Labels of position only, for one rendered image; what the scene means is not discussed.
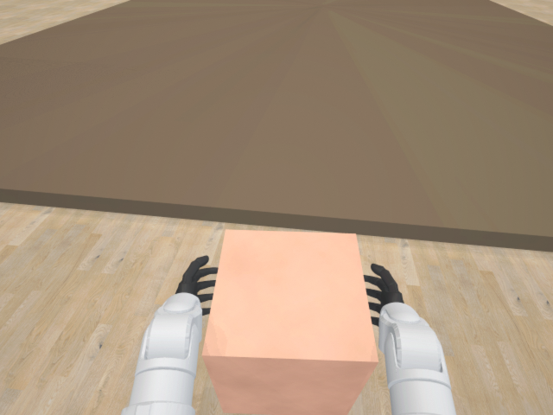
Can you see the right robot hand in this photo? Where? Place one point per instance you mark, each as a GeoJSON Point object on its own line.
{"type": "Point", "coordinates": [389, 291]}

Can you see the robot left forearm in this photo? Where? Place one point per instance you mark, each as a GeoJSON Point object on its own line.
{"type": "Point", "coordinates": [167, 362]}

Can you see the carton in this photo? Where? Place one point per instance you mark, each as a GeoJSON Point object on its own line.
{"type": "Point", "coordinates": [290, 330]}

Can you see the robot right forearm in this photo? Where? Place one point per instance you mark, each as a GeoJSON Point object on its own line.
{"type": "Point", "coordinates": [416, 370]}

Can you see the left robot hand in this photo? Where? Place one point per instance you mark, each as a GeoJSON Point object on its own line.
{"type": "Point", "coordinates": [190, 284]}

